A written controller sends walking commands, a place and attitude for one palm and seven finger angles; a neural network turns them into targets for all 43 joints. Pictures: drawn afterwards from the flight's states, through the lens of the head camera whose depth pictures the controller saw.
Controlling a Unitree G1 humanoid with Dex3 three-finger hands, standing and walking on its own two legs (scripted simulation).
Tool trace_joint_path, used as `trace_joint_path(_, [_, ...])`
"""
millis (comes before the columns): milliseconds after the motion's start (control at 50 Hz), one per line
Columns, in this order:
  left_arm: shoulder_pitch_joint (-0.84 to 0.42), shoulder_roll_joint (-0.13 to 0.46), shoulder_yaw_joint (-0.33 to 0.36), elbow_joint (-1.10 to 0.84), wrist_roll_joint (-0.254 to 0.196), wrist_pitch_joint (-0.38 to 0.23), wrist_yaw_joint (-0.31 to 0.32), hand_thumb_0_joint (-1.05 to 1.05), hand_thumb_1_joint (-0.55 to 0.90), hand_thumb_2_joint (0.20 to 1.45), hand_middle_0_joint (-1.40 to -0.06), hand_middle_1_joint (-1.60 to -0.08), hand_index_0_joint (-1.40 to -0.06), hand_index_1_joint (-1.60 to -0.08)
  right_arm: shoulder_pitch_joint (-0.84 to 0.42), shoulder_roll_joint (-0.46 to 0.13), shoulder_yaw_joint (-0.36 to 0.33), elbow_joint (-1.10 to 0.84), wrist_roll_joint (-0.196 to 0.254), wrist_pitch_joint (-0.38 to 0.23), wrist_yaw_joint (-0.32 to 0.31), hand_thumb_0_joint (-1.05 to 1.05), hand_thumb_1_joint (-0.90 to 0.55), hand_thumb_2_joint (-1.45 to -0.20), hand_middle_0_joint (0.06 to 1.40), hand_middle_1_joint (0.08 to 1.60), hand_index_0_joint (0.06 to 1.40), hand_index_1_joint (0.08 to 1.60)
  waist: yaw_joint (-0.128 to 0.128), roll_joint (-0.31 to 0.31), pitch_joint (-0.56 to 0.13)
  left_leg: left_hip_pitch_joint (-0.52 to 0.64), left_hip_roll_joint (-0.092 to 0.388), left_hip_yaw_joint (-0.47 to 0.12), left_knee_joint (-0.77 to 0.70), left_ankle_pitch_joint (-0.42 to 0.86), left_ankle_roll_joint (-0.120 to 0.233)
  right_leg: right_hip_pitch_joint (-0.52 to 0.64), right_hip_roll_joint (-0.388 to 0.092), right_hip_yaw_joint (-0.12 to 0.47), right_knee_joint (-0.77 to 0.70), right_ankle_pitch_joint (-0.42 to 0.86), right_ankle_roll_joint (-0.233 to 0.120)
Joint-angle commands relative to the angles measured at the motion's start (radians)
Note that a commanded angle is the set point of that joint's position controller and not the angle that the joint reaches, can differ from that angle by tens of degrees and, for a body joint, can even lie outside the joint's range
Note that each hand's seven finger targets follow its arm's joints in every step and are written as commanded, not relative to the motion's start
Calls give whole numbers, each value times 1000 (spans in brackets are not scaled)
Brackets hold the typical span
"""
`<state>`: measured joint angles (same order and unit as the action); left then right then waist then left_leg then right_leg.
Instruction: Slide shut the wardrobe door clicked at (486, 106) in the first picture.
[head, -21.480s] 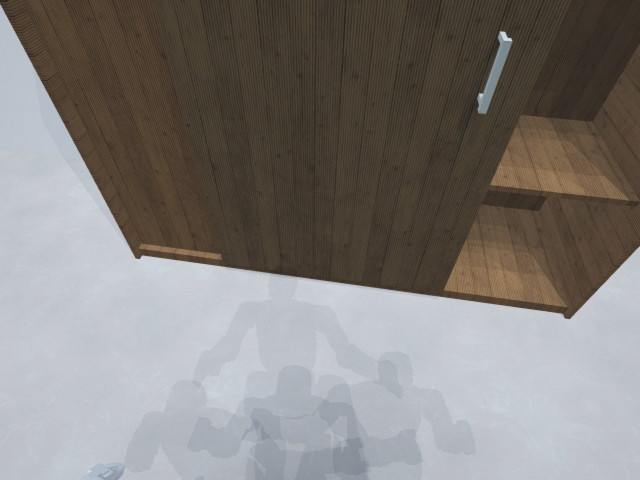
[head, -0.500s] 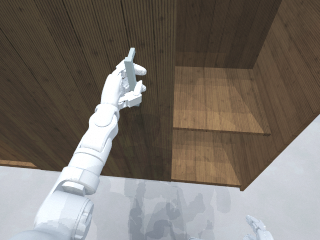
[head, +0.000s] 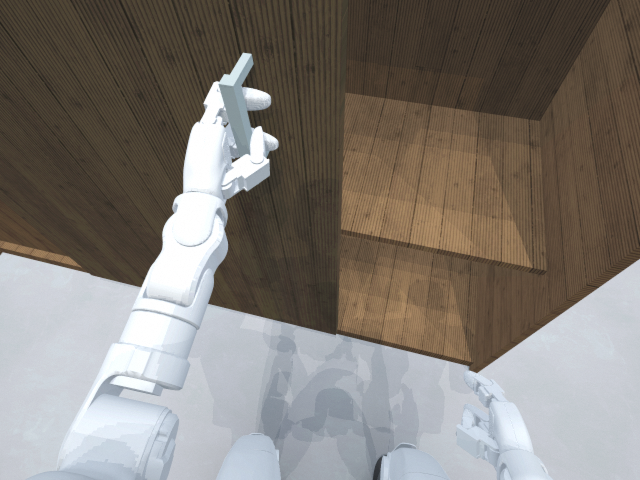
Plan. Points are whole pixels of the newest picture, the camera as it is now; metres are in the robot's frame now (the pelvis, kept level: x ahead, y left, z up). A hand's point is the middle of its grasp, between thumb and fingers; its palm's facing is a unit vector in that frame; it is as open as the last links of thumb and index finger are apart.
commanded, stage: step sideways, sliding the door along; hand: left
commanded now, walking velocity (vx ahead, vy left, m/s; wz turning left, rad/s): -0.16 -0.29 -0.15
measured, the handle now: (249, 124) +0.47 +0.16 +0.14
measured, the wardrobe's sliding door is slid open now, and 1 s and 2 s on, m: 0.41 0.17 0.00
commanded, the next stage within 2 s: stop walking and hold the door there in 1.96 s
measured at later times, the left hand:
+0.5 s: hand (342, 173) +0.41 +0.05 +0.13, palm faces +0.28 -0.95 -0.12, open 6.1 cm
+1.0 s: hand (483, 202) +0.39 -0.10 +0.14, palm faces +0.15 -0.99 -0.08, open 5.9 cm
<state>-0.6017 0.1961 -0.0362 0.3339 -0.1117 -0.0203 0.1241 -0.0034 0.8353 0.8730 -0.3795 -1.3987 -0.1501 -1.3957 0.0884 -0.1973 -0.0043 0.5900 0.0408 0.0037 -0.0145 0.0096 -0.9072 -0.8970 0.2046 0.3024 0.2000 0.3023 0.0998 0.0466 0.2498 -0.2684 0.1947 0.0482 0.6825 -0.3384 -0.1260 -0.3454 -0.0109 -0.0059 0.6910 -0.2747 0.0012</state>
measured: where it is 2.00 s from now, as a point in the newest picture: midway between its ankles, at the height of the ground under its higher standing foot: outside the picture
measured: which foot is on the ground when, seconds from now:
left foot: down 0.00-0.08, up 0.10-0.18, down 0.20-0.42, up 0.44-0.64, down 0.66-0.94, up 0.96-1.00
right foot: down 0.00-0.68, up 0.70-0.88, down 0.90-1.00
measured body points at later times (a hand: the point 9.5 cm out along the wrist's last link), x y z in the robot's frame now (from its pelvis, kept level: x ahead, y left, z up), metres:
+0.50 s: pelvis +0.04 -0.13 +0.02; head +0.13 -0.15 +0.45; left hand +0.39 +0.09 +0.14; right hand +0.26 -0.32 -0.10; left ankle +0.00 +0.07 -0.67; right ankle +0.07 -0.18 -0.71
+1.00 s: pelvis +0.05 -0.22 +0.01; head +0.12 -0.24 +0.45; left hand +0.38 -0.05 +0.14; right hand +0.27 -0.41 -0.09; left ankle +0.03 -0.03 -0.69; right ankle +0.10 -0.32 -0.71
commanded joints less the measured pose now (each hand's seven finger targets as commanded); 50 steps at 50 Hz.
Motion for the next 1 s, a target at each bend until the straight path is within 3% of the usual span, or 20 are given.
trace_joint_path(0, [-441, -131, -203, -422, 47, -126, -79, 0, 900, 900, -450, -1400, -450, -1400, -25, -145, -53, -143, 31, -52, -21, 0, -900, -900, 200, 300, 200, 300, -147, 21, -595, 228, 30, 29, 37, 629, 115, 221, -19, -8, -174, 401, -30])
trace_joint_path(40, [-405, -109, -183, -419, 50, -125, -76, 0, 900, 900, -450, -1400, -450, -1400, -35, -118, -58, -126, 26, -61, -34, 0, -900, -900, 200, 300, 200, 300, -132, -187, -634, 63, -48, 33, 151, 303, 78, 364, -133, 110, -166, 788, -99])
trace_joint_path(80, [-387, -116, -198, -455, 52, -151, -74, 0, 900, 900, -450, -1400, -450, -1400, -49, -82, -39, -123, 21, -87, -43, 0, -900, -900, 200, 300, 200, 300, -104, -247, -609, -118, -110, 18, 207, -120, 83, 459, -208, 196, -153, 998, -134])
trace_joint_path(140, [-381, -141, -226, -536, 39, -174, -62, 0, 900, 900, -450, -1400, -450, -1400, -37, -90, -37, -96, 12, -101, -50, 0, -900, -900, 200, 300, 200, 300, -133, -200, -643, 19, -38, 4, -106, 115, 96, 452, -191, 135, -57, 995, -109])
trace_joint_path(160, [-372, -145, -231, -554, 33, -179, -65, 0, 900, 900, -450, -1400, -450, -1400, -28, -112, -49, -98, 8, -93, -48, 0, -900, -900, 200, 300, 200, 300, -143, -164, -682, 200, 33, -27, -158, 422, 124, 331, -147, 81, -14, 873, -61])
trace_joint_path(200, [-334, -166, -243, -528, 22, -168, -83, 0, 900, 900, -450, -1400, -450, -1400, -31, -176, -75, -131, 4, -69, -15, 0, -900, -900, 200, 300, 200, 300, -139, 101, -668, 516, 275, -214, -153, 1153, 256, -26, -14, 55, 142, 40, 12])
trace_joint_path(240, [-317, -170, -231, -562, 47, -177, -88, 0, 900, 900, -450, -1400, -450, -1400, -44, -140, -64, -131, -22, -77, 10, 0, -900, -900, 200, 300, 200, 300, -120, 232, -595, 528, 294, -149, -138, 1142, 272, -144, -13, 101, 196, -243, -4])
trace_joint_path(340, [-201, -117, -196, -627, 56, -167, -69, 0, 900, 900, -450, -1400, -450, -1400, -49, -145, -61, -178, 9, -95, 22, 0, -900, -900, 200, 300, 200, 300, -121, 150, -589, 386, 154, 43, -18, 903, 172, 150, 13, 6, -192, 171, -9])
trace_joint_path(360, [-192, -91, -183, -653, 57, -163, -68, 0, 900, 900, -450, -1400, -450, -1400, -58, -128, -53, -188, 19, -98, 18, 0, -900, -900, 200, 300, 200, 300, -112, 54, -594, 291, 79, 88, 47, 761, 178, 237, -5, 5, -233, 383, -13])
trace_joint_path(400, [-106, -30, -146, -620, 64, -159, -58, 0, 900, 900, -450, -1400, -450, -1400, -86, -106, -57, -195, 29, -109, -3, 0, -900, -900, 200, 300, 200, 300, -83, -331, -584, -76, -109, 73, 277, -104, 63, 451, -188, 255, -198, 1133, -102])
trace_joint_path(440, [-82, -100, -201, -701, 58, -192, -58, 0, 900, 900, -450, -1400, -450, -1400, -73, -69, -25, -169, 10, -136, -13, 0, -900, -900, 200, 300, 200, 300, -65, -237, -605, -246, -132, -44, 321, -295, 80, 585, -249, 346, -156, 1262, -124])
trace_joint_path(520, [-86, -108, -212, -759, 54, -233, -28, 0, 900, 900, -450, -1400, -450, -1400, -76, -76, -29, -139, 8, -104, -9, 0, -900, -900, 200, 300, 200, 300, -87, -174, -662, -169, -124, -3, 8, -100, 63, 677, -226, 311, -113, 1286, -163])
trace_joint_path(600, [-74, -103, -252, -780, 53, -244, -50, 0, 900, 900, -450, -1400, -450, -1400, -86, -122, -63, -162, 16, -52, -5, 0, -900, -900, 200, 300, 200, 300, -115, -159, -664, 274, 8, -20, -198, 382, 123, 323, -130, 223, -108, 896, -52])
trace_joint_path(640, [-25, -163, -284, -776, 57, -230, -74, 0, 900, 900, -450, -1400, -450, -1400, -60, -163, -87, -175, -1, -48, 16, 0, -900, -900, 200, 300, 200, 300, -130, 85, -682, 581, 300, -239, -182, 1142, 307, -36, 7, 133, 91, 82, 52])
trace_joint_path(660, [-16, -169, -272, -770, 76, -216, -72, 0, 900, 900, -450, -1400, -450, -1400, -60, -164, -84, -189, -26, -54, 30, 0, -900, -900, 200, 300, 200, 300, -123, 122, -634, 600, 347, -256, -197, 1246, 343, -154, 37, 142, 220, -241, 42])
trace_joint_path(700, [-9, -179, -265, -797, 91, -192, -66, 0, 900, 900, -450, -1400, -450, -1400, -82, -134, -65, -177, -45, -71, 30, 0, -900, -900, 200, 300, 200, 300, -104, 222, -565, 493, 335, -153, -181, 1160, 305, -160, -5, 147, 279, -267, -2])
trace_joint_path(860, [30, -162, -274, -834, 88, -146, -67, 0, 900, 900, -450, -1400, -450, -1400, -86, -125, -54, -217, 2, -101, 29, 0, -900, -900, 200, 300, 200, 300, -114, 75, -542, 311, 139, 81, -39, 767, 137, 147, 12, -24, -191, 270, 1])
trace_joint_path(900, [50, -93, -240, -838, 83, -145, -46, 0, 900, 900, -450, -1400, -450, -1400, -89, -90, -48, -211, 16, -110, 12, 0, -900, -900, 200, 300, 200, 300, -117, -238, -575, 85, -48, 128, 140, 226, 89, 279, -158, 153, -220, 960, -79])
trace_joint_path(920, [113, -88, -218, -806, 78, -152, -41, 0, 900, 900, -450, -1400, -450, -1400, -92, -81, -51, -200, 12, -125, 1, 0, -900, -900, 200, 300, 200, 300, -77, -334, -606, -44, -131, 71, 251, -122, 68, 366, -211, 278, -186, 1159, -144])
trace_joint_path(980, [36, -166, -285, -875, 65, -198, -37, 0, 900, 900, -450, -1400, -450, -1400, -91, -38, -9, -155, -2, -145, -8, 0, -900, -900, 200, 300, 200, 300, -97, -247, -634, -159, -121, -31, 124, -235, 79, 484, -256, 309, -146, 1138, -172])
